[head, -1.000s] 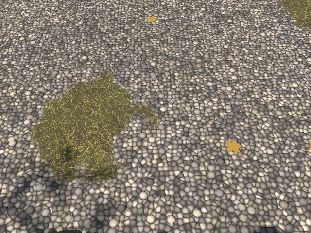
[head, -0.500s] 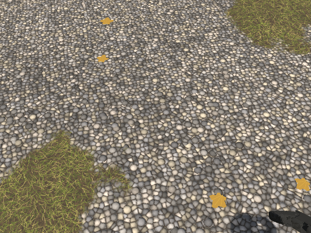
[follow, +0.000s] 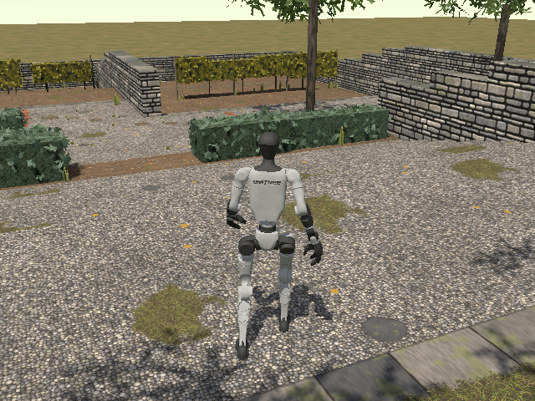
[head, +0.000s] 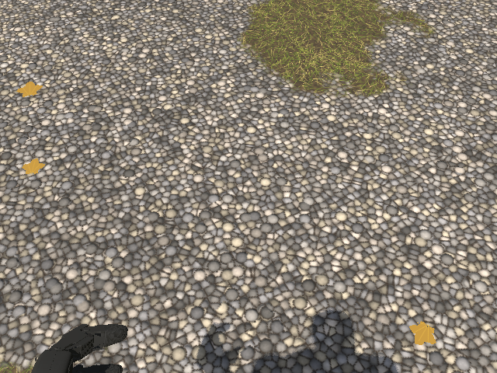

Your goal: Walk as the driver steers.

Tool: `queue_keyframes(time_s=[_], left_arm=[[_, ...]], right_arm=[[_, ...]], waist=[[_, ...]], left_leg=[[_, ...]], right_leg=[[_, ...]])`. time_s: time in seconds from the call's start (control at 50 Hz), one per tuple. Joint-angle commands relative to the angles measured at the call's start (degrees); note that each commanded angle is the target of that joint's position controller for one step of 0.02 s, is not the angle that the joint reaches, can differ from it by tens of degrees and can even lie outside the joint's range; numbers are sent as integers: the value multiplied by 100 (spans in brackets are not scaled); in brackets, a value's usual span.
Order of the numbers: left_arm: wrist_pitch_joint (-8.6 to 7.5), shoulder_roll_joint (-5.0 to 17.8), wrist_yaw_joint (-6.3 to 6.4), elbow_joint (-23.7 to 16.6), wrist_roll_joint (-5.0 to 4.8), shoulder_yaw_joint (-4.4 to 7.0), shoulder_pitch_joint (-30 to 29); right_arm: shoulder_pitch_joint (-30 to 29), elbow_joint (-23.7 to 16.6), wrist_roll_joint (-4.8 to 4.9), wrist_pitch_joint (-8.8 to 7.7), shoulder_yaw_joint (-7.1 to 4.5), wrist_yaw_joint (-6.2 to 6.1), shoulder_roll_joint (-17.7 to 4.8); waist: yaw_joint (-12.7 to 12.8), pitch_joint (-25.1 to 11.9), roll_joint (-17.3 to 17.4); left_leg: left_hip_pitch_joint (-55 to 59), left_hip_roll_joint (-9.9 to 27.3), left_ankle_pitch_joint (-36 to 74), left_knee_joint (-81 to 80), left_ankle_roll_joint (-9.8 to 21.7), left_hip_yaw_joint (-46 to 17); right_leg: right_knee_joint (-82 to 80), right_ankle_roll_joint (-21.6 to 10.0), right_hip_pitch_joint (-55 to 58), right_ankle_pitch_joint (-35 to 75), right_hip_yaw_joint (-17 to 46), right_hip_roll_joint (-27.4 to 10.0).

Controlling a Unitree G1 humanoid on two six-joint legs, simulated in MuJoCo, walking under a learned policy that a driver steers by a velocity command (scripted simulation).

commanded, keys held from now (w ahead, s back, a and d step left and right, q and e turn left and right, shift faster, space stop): w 0.06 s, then w+q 0.36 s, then q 0.58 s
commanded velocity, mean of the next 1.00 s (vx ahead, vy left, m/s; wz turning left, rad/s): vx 0.32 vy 0.00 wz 0.40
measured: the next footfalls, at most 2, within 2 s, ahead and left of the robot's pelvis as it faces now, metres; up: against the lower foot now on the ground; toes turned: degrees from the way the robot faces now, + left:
left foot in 0.52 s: +0.43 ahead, +0.16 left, +0.00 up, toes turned +14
right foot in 1.00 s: +0.57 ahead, -0.02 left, +0.00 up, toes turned +34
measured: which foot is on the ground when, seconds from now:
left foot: down 0.00-0.00, up 0.02-0.50, down 0.52-1.00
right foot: down 0.00-0.50, up 0.52-0.98, down 1.00-1.00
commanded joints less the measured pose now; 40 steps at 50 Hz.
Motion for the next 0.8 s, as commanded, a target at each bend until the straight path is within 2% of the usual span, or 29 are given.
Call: queue_keyframes(time_s=[0.02,0.04,0.06,0.08,0.1,0.14,0.18,0.24,0.3,0.38,0.42,0.44,0.46,0.48,0.5,0.52,0.54,0.56,0.58,0.6,0.62,0.64,0.66,0.7,0.74,0.8], left_arm=[[26,1552,92,197,46,531,2522],[12,1209,72,203,20,404,2192],[9,1000,65,173,-6,334,1842],[4,825,43,164,19,281,1477],[-35,666,23,148,53,239,1229],[-143,661,14,235,79,263,1055],[-223,731,54,366,125,304,1104],[-240,791,140,546,142,332,1259],[-228,893,196,647,106,357,1319],[-126,1012,242,890,29,419,1668],[-36,1082,260,969,-24,454,1721],[25,1137,290,954,-31,466,1592],[87,1233,340,913,-33,488,1499],[153,1298,391,878,-40,500,1437],[191,1270,428,833,-66,474,1358],[133,1098,439,710,39,394,1504],[-17,287,313,479,252,123,2308],[-156,875,229,577,95,191,1906],[-178,988,215,382,-104,230,1328],[-165,930,277,336,-44,203,1098],[-97,969,352,352,60,237,988],[8,1035,380,326,72,279,1085],[99,1004,394,316,82,287,1193],[189,818,432,340,117,238,1336],[223,739,470,310,147,207,1213],[273,715,451,232,123,186,865]], right_arm=[[72,-586,-68,-308,76,13,-335],[-311,-685,93,-355,-53,50,-746],[-654,-755,100,-359,-40,56,-730],[-759,-731,30,-316,-46,41,-657],[-700,-692,-6,-226,-78,33,-632],[-491,-610,25,-40,-47,27,-391],[-654,-673,22,44,-52,-1,-326],[-1070,-806,-5,35,-64,24,-278],[-1577,-962,-24,0,-19,121,-171],[-2204,-1294,-24,-4,36,245,-96],[-2361,-1472,-23,0,23,312,-143],[-2323,-1538,-41,-4,-5,347,-196],[-2126,-1557,-73,-5,-61,368,-299],[-1598,-1471,-84,-13,-159,371,-471],[-728,-1271,-86,-32,-323,325,-767],[-94,-1188,-100,4,-494,193,-1293],[-355,-1339,-188,0,-519,135,-1848],[-49,-1508,-157,31,-454,140,-1487],[-362,-1530,-136,37,-381,140,-1208],[-694,-1544,-21,60,-333,118,-972],[-1004,-1615,3,105,-286,76,-811],[-1187,-1700,-74,142,-257,46,-758],[-1301,-1748,-142,162,-270,41,-790],[-1372,-1754,-164,158,-313,8,-903],[-1332,-1737,-125,204,-345,-62,-995],[-1362,-1767,-42,356,-348,-175,-1001]], waist=[[1181,-2408,-1403],[1139,-1571,-970],[1010,-1006,-703],[809,-638,-397],[612,-435,-464],[390,-322,-526],[371,-141,-400],[475,13,-265],[661,177,-228],[933,424,-148],[939,452,-200],[840,445,-266],[708,233,-416],[442,-137,-514],[-12,-613,-394],[-246,-1196,254],[543,-2053,1691],[-65,-3075,787],[-70,-2339,575],[112,-1549,139],[288,-1051,61],[516,-871,161],[656,-793,270],[774,-820,356],[744,-948,390],[636,-1047,540]], left_leg=[[-3856,-416,-796,4155,189,-738],[-4421,-55,-524,4540,239,-857],[-4399,192,-24,4348,284,-708],[-4167,366,354,4000,261,-671],[-3804,517,634,3705,236,-733],[-3382,537,988,3543,151,-764],[-3563,484,1409,3261,68,-918],[-3868,372,2337,2400,37,-1070],[-3699,263,3095,1420,96,-781],[-3901,203,2924,712,269,-519],[-3976,133,2392,544,408,-346],[-3804,12,2095,432,491,-182],[-3382,-228,1814,427,573,67],[-2676,-507,1712,377,671,253],[-1448,-766,2297,-63,842,267],[283,-69,4126,-48,1189,-813],[2414,1666,5922,81,2513,-3740],[2590,1791,5699,-330,2686,-4271],[2065,1534,5600,-417,2405,-3370],[1171,1210,5205,-542,2108,-2791],[291,1017,4997,-728,1955,-2491],[-446,877,4937,-936,1915,-2311],[-898,803,4925,-1061,1896,-2241],[-1301,668,5328,-1089,1875,-1981],[-1324,566,5276,-1010,1779,-1916],[-1312,381,4155,-933,1526,-2010]], right_leg=[[-1204,-1656,5132,-735,4477,-2279],[-1233,-1400,4566,-862,3690,-2050],[-1294,-1206,3775,-556,2828,-1755],[-1489,-1081,3020,-264,2254,-1527],[-1716,-984,2444,2,1856,-1357],[-2104,-993,1852,216,1379,-1288],[-2316,-992,1730,456,929,-1292],[-2395,-835,1986,692,367,-1247],[-2470,-656,2109,700,-136,-1190],[-2293,-557,2847,835,-425,-1420],[-1998,-474,3265,1304,-521,-1545],[-1652,-384,3337,2268,-642,-1531],[-1144,-280,3384,3597,-742,-1480],[-363,-152,3351,4592,-815,-1372],[827,73,2963,4599,-960,-1102],[2573,448,1608,2574,-973,-762],[4844,863,-840,-3397,-366,404],[5388,773,-948,-3496,813,359],[5213,663,-1296,-3029,854,83],[4711,634,-1410,-2560,708,-141],[4358,670,-1227,-2282,654,-275],[4167,678,-785,-2128,689,-343],[3971,700,-518,-2047,659,-314],[3440,797,-319,-1857,567,-227],[2901,890,-333,-1506,571,-128],[2198,957,-248,-893,651,-13]])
